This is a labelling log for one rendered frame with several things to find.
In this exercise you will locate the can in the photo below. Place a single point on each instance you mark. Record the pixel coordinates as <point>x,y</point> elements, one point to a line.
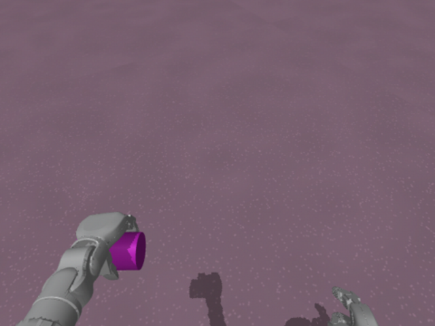
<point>128,253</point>

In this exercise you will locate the left robot arm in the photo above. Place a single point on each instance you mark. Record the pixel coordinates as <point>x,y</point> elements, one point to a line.
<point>70,288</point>

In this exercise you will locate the right robot hand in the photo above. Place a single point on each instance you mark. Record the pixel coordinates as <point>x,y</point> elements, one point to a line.
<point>360,314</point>

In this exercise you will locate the left robot hand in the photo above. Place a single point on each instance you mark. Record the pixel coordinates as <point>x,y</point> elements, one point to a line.
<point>109,227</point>

